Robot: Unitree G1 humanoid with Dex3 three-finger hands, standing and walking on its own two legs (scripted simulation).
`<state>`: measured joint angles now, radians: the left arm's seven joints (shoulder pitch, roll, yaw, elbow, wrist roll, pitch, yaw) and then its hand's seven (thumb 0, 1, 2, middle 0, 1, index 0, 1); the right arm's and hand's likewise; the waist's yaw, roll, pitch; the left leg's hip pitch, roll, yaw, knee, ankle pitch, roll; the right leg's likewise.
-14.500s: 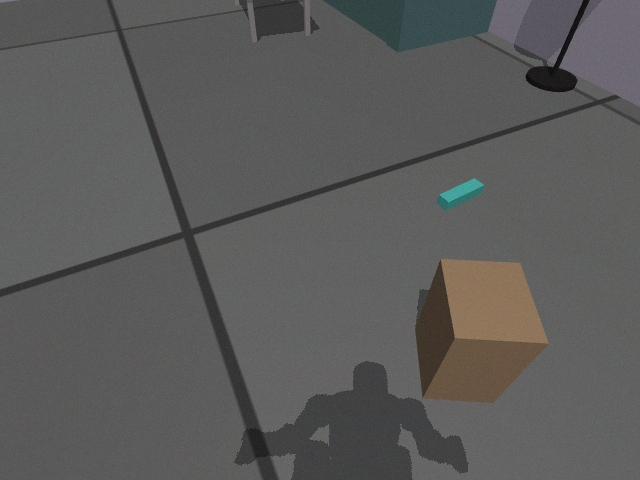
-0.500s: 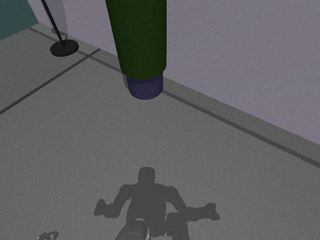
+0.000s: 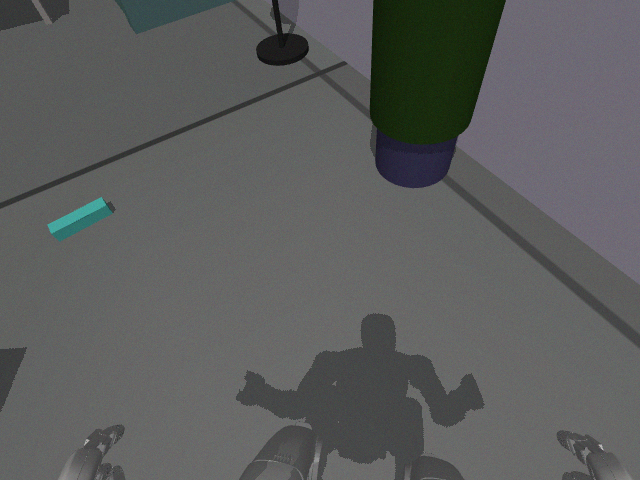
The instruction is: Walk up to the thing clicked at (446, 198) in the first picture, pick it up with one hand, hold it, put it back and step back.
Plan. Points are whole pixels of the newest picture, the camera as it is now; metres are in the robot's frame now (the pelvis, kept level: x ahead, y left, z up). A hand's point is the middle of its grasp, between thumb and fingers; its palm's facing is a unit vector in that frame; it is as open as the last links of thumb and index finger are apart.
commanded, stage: walk up
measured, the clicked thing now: (80, 218) +1.07 +1.12 -0.72
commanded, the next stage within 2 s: stand in 1.82 s
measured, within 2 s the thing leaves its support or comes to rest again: neither
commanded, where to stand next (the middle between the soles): +0.07 +0.09 m, yaw +40 degrees
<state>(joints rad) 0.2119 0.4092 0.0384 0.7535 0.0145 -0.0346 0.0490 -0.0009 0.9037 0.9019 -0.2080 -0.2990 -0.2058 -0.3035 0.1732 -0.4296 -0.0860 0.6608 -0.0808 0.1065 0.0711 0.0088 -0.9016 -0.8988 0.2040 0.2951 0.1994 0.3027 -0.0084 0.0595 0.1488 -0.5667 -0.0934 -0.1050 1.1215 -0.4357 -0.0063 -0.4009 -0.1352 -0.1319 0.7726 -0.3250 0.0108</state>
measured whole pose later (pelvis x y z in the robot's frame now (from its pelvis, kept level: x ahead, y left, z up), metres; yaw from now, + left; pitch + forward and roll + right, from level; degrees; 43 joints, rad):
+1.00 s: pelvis +0.01 +0.06 +0.00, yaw +37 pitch -1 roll +0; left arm 0.20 0.44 0.06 0.89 0.00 0.03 -0.01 0.00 0.91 0.90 -0.20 -0.30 -0.20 -0.30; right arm 0.17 -0.39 -0.02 0.85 -0.02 -0.04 -0.03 0.01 -0.90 -0.90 0.21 0.30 0.20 0.30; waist 0.03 -0.04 0.11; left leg -0.40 -0.06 -0.06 0.76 -0.34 0.03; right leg -0.40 -0.10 -0.02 0.87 -0.50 -0.02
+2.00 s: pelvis +0.04 +0.05 +0.03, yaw +43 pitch -2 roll -1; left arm 0.09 0.37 0.02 1.14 0.01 0.00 -0.01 0.00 0.91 0.90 -0.20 -0.30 -0.20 -0.30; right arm 0.05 -0.34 0.00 1.10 -0.01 -0.01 0.01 0.01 -0.90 -0.90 0.20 0.30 0.20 0.30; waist 0.03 -0.01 0.07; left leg -0.22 -0.03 -0.15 0.43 -0.18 -0.02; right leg -0.11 -0.06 -0.09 0.39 -0.24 0.04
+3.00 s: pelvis +0.05 +0.04 +0.04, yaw +41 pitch -2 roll +0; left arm 0.10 0.35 0.02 1.13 0.01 0.00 -0.01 0.00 0.91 0.90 -0.20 -0.30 -0.20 -0.30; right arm 0.08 -0.35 0.01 1.13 -0.01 -0.01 0.00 0.01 -0.90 -0.90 0.20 0.30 0.20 0.30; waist 0.01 0.01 0.06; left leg -0.17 0.00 -0.12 0.36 -0.16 -0.04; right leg -0.08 -0.03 -0.06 0.34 -0.23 0.02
